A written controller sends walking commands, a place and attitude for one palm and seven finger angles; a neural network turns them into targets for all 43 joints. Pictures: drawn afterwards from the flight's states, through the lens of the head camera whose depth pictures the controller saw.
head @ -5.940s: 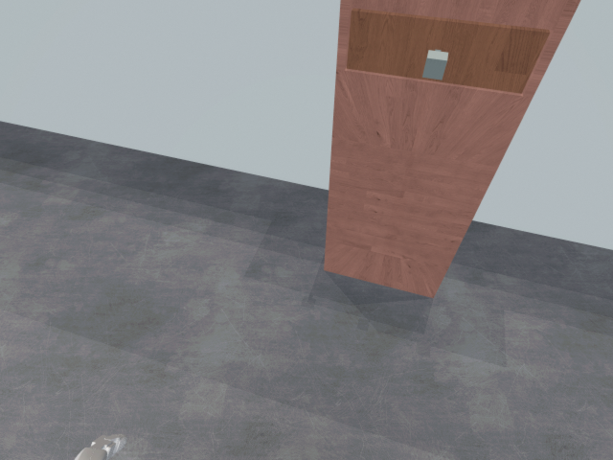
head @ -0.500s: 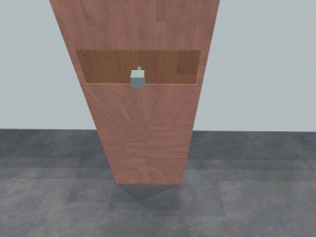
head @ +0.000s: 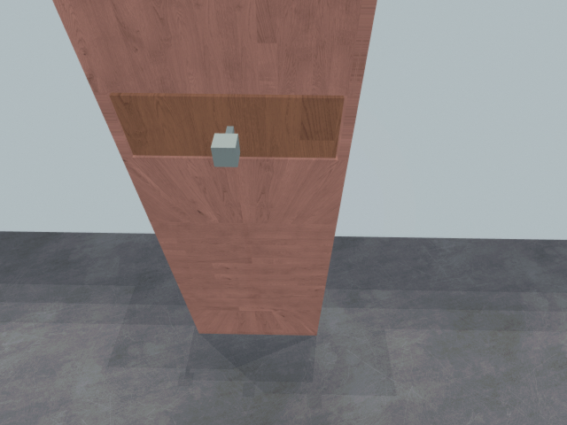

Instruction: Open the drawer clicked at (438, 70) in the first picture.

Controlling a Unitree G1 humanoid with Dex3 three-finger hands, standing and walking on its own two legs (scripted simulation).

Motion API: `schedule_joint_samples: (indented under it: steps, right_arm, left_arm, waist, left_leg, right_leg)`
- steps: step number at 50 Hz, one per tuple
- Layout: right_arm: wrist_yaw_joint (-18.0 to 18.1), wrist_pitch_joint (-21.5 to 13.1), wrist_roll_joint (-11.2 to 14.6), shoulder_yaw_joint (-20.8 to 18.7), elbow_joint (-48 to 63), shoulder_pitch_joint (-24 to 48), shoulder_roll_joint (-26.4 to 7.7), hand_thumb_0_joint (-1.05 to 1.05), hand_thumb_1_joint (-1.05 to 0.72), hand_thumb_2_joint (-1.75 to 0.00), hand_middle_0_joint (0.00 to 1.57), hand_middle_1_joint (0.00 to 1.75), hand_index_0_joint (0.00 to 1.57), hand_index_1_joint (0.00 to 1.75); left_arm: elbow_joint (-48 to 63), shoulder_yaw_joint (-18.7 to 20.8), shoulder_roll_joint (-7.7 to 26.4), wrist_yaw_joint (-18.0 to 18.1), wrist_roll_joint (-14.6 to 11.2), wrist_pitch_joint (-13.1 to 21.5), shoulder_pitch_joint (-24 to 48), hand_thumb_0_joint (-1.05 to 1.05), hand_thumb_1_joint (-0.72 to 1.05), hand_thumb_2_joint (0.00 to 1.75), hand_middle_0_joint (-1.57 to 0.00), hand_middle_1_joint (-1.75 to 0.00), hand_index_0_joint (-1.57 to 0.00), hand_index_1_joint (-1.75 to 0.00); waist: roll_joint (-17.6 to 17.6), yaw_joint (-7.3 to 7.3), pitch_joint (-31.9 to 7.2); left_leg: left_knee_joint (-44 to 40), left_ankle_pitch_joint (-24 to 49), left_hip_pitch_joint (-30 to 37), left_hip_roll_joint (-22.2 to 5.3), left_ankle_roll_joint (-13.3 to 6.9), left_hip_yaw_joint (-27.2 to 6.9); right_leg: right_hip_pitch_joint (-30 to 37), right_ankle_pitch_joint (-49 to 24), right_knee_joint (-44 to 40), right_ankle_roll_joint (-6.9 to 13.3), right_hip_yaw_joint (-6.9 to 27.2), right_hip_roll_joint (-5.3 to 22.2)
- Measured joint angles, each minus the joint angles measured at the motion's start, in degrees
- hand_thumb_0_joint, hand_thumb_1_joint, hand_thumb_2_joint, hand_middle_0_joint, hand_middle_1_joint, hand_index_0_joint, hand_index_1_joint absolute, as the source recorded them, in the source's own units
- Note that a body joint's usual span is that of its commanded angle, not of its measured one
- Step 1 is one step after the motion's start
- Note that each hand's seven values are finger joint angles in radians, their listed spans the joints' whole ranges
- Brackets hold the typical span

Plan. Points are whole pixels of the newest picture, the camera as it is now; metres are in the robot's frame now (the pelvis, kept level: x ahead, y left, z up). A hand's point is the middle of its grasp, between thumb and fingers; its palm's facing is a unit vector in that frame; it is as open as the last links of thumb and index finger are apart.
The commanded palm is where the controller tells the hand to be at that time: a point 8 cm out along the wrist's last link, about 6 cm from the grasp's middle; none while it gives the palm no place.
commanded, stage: shuffle to correct the standing spot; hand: left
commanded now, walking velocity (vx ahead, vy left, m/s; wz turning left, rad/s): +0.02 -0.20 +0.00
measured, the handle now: (227, 142) +0.53 +0.13 +0.12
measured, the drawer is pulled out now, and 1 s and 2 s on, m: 0.00 0.00 0.00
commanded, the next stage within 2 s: come to a stop and stand still in 0.24 s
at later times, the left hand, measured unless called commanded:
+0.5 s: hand out of the picture +0.01 +0.09 -0.18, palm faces +0.06 -0.98 -0.19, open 7.3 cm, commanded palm none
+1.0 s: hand out of the picture -0.01 +0.12 -0.16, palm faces +0.04 -0.97 -0.25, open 7.3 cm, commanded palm none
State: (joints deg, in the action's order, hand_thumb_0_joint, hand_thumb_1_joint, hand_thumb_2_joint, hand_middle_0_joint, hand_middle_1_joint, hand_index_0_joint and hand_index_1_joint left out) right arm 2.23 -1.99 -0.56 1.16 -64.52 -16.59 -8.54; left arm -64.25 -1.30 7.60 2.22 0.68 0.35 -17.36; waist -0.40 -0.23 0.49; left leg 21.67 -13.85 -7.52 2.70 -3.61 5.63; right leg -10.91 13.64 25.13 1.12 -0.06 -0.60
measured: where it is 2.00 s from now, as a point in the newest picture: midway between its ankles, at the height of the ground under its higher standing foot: outside the picture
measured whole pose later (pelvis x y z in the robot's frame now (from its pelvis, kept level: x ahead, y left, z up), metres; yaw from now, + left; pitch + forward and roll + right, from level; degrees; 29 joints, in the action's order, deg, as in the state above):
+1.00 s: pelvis +0.01 -0.05 +0.00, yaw -3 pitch +0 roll +1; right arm 1.9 1.5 0.2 -2.2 -55.0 -12.1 -10.3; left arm -58.3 0.3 6.8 3.7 1.3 2.0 -22.9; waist -2.0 1.5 1.4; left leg 45.4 -19.2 -20.6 1.3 -0.3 -0.8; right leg -9.2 12.3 22.3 5.2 0.8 -5.5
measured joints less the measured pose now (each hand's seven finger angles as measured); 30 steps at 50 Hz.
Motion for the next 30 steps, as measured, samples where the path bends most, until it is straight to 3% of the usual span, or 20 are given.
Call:
schedule_joint_samples:
  steps: [14, 17, 20, 24, 30]
  right_arm:
    - [0.8, 1.1, -0.8, -1.5, 0.1, -1.3, 0.8, 0.01, -0.91, -0.9, 0.2, 0.3, 0.2, 0.29]
    - [1.1, 1.5, -1.0, -2.2, 0.3, -1.7, 0.0, 0.01, -0.91, -0.9, 0.2, 0.3, 0.2, 0.3]
    - [1.3, 1.9, -0.8, -2.5, 0.4, -1.8, -1.0, 0.01, -0.91, -0.9, 0.2, 0.3, 0.2, 0.29]
    - [1.4, 2.3, 0.0, -2.5, 0.4, -0.3, -1.2, 0.01, -0.91, -0.9, 0.2, 0.3, 0.2, 0.29]
    - [1.0, 2.5, 0.8, -2.7, 2.3, 3.6, -1.4, 0.01, -0.91, -0.9, 0.2, 0.3, 0.2, 0.29]
  left_arm:
    - [2.4, 1.9, 0.4, -1.5, 0.9, -1.8, -0.8, 0.0, 0.92, 0.9, -0.2, -0.29, -0.2, -0.3]
    - [3.3, 2.5, 0.2, -1.9, 1.1, -2.0, -1.0, 0.0, 0.92, 0.9, -0.2, -0.29, -0.2, -0.3]
    - [4.1, 2.7, -0.2, -1.8, 1.0, -1.5, -1.6, 0.0, 0.91, 0.9, -0.2, -0.29, -0.2, -0.3]
    - [3.7, 2.4, -0.7, -0.5, 0.5, 0.2, -1.6, 0.0, 0.91, 0.9, -0.2, -0.29, -0.2, -0.3]
    - [3.1, 1.3, -1.9, 0.2, 0.2, 1.0, -1.9, 0.0, 0.91, 0.9, -0.2, -0.29, -0.2, -0.3]
  waist:
    - [1.3, -0.72, 0.2]
    - [0.6, -0.76, 0.3]
    - [-0.4, -0.6, 0.3]
    - [0.5, 0.21, 0.7]
    - [0.8, 1.37, 1.1]
  left_leg:
    - [4.3, -2.9, -2.3, -1.6, 2.1, -0.2]
    - [6.4, -4.2, -3.5, -2.8, 3.2, -0.8]
    - [10.9, -7.3, -5.6, -4.4, 3.2, -1.6]
    - [23.1, -13.4, -10.4, -4.0, 3.3, -3.5]
    - [23.3, -9.8, -12.2, -2.9, 4.3, -4.5]
  right_leg:
    - [-3.3, 3.9, 6.1, 2.1, -0.4, -1.4]
    - [-3.8, 4.8, 6.9, 3.5, -1.1, -2.5]
    - [-3.5, 4.9, 6.2, 5.0, -2.2, -4.1]
    - [-1.3, 3.3, 2.4, 6.1, -3.0, -4.9]
    - [1.5, 0.8, -2.1, 6.7, -1.7, -5.5]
